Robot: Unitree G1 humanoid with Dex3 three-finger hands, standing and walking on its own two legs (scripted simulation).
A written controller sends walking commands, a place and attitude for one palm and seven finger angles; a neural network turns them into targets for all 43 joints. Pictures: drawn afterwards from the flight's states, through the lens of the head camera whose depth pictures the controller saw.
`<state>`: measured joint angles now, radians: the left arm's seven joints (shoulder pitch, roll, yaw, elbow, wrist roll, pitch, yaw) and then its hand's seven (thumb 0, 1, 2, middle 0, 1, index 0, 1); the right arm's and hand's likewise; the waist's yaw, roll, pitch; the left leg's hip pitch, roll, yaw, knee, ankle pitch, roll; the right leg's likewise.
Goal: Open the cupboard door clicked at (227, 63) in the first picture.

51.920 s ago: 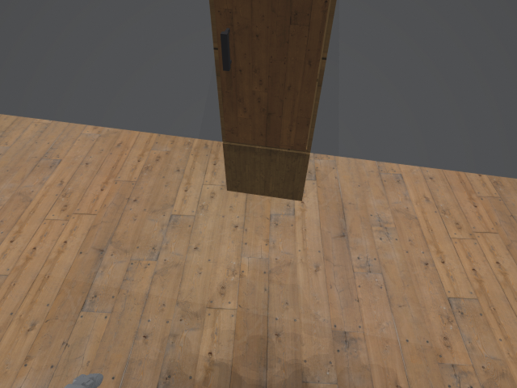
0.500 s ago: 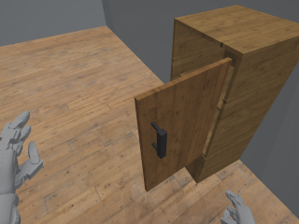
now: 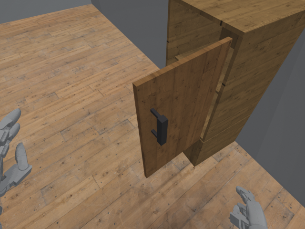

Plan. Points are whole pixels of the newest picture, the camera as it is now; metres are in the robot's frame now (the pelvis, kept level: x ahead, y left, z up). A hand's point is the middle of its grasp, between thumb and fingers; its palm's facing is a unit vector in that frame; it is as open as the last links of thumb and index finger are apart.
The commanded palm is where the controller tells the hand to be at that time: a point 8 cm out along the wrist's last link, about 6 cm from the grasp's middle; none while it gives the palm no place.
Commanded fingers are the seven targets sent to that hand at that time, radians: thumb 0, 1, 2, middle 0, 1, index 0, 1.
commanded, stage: step back with the hand held close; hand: left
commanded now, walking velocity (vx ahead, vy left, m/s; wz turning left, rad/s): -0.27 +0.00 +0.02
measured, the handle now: (157, 126) +0.40 +0.02 +0.01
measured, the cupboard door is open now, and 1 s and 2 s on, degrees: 96 96 96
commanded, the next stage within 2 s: stop stepping back and stand still in 0.88 s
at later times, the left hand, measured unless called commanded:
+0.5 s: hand out of the picture +0.10 +0.29 +0.15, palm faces +0.47 -0.73 -0.50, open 7.4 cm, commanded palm +0.04 +0.32 +0.17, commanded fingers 0.00 0.90 0.90 -0.20 -0.30 -0.20 -0.30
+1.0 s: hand out of the picture +0.04 +0.27 +0.16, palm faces +0.40 -0.82 -0.40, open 7.4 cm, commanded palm -0.02 +0.32 +0.17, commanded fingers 0.00 0.90 0.90 -0.20 -0.30 -0.20 -0.30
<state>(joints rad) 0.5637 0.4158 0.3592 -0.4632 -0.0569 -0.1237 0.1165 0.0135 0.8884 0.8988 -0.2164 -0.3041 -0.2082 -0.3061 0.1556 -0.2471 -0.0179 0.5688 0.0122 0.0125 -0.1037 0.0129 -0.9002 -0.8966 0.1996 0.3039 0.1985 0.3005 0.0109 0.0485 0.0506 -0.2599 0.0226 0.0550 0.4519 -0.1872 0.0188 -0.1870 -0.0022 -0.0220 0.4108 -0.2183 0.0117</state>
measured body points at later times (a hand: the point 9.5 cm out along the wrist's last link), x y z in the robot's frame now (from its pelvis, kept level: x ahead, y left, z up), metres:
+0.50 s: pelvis -0.08 +0.01 -0.02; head -0.06 +0.03 +0.43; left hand +0.07 +0.32 +0.18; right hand +0.10 -0.22 -0.10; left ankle +0.03 +0.11 -0.74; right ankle +0.00 -0.12 -0.74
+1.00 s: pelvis -0.17 +0.02 -0.02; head -0.16 +0.05 +0.43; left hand +0.01 +0.32 +0.18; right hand +0.02 -0.19 -0.09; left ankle -0.05 +0.10 -0.73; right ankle -0.26 -0.13 -0.74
